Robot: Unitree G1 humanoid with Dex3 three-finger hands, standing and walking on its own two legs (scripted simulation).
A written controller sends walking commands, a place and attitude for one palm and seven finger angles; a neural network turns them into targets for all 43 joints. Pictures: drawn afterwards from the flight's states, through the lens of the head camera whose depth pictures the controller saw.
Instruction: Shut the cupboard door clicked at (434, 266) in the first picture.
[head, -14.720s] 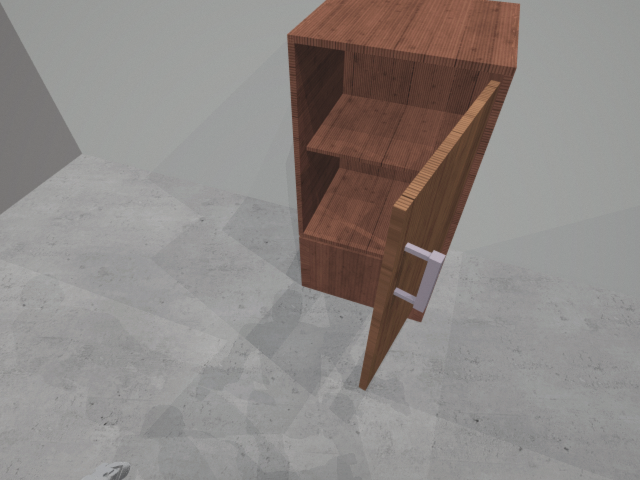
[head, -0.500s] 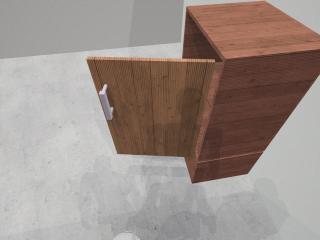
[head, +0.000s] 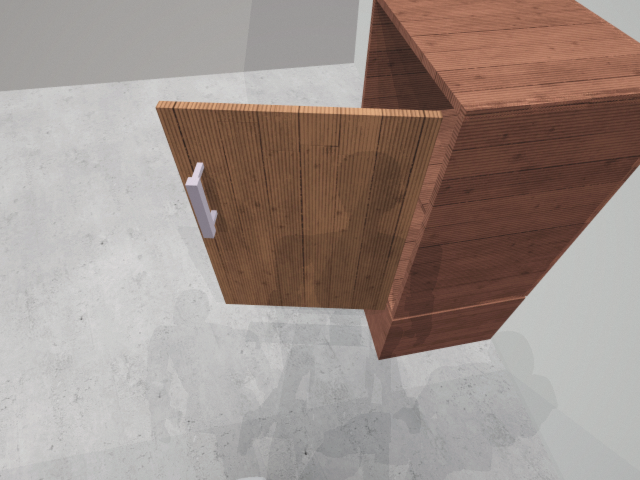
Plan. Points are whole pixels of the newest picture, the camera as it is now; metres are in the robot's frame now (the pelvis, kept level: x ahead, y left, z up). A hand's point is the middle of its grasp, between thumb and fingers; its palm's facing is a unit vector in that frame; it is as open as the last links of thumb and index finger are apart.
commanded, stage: come to a stop and stand still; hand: left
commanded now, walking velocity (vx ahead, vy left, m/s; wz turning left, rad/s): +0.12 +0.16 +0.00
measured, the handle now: (204, 201) +0.54 +0.25 -0.03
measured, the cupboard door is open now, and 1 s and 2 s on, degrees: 77 77 77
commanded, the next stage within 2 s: look again from close up in 1.74 s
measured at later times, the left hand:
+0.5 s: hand out of the picture +0.01 +0.20 -0.17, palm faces +0.05 -0.96 -0.26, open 7.4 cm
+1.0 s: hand out of the picture -0.01 +0.23 -0.17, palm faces +0.01 -0.98 -0.20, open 7.4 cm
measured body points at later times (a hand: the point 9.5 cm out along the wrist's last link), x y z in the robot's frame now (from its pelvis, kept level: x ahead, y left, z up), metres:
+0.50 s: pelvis +0.00 +0.01 -0.01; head +0.03 +0.00 +0.44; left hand +0.01 +0.25 -0.15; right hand +0.04 -0.24 -0.16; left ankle -0.02 +0.12 -0.73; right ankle -0.01 -0.14 -0.73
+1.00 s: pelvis -0.03 +0.04 +0.00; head -0.04 +0.06 +0.45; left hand -0.01 +0.28 -0.16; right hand +0.03 -0.19 -0.14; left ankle -0.02 +0.12 -0.73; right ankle -0.01 -0.14 -0.73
